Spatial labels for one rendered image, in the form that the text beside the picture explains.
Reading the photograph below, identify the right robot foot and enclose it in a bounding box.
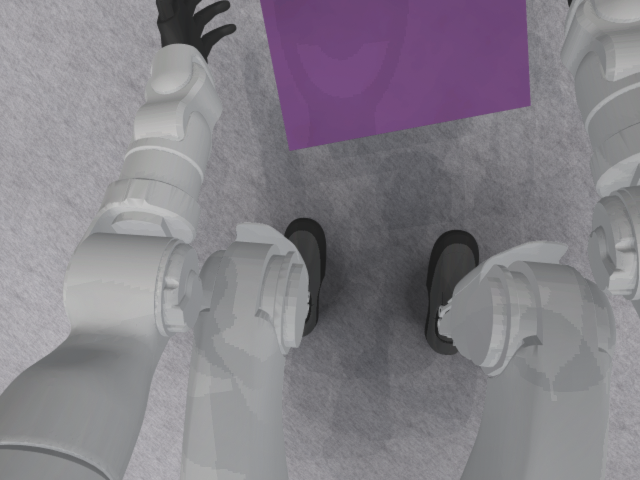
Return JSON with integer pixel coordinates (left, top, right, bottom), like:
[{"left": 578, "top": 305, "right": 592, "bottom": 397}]
[{"left": 425, "top": 230, "right": 479, "bottom": 355}]

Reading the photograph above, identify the robot right forearm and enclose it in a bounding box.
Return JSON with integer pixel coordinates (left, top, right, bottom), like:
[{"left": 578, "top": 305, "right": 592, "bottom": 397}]
[{"left": 560, "top": 0, "right": 640, "bottom": 198}]

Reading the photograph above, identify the right robot upper arm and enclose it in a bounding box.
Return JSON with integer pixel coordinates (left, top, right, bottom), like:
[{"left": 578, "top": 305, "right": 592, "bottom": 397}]
[{"left": 587, "top": 185, "right": 640, "bottom": 318}]

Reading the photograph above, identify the left robot shin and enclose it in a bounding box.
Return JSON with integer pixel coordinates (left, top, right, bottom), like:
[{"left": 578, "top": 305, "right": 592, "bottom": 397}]
[{"left": 199, "top": 222, "right": 310, "bottom": 319}]

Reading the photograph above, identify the left robot upper arm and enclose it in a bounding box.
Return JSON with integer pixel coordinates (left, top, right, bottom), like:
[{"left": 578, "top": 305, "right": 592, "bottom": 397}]
[{"left": 0, "top": 232, "right": 203, "bottom": 480}]

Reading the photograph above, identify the robot left forearm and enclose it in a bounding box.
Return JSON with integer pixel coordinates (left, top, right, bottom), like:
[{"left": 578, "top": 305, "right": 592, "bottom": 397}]
[{"left": 63, "top": 44, "right": 223, "bottom": 323}]

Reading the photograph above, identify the left robot hand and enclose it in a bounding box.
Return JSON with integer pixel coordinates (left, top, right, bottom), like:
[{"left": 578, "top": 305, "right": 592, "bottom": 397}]
[{"left": 156, "top": 0, "right": 237, "bottom": 64}]

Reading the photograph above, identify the carton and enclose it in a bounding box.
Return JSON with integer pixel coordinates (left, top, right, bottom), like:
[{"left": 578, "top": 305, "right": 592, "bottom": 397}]
[{"left": 260, "top": 0, "right": 531, "bottom": 151}]

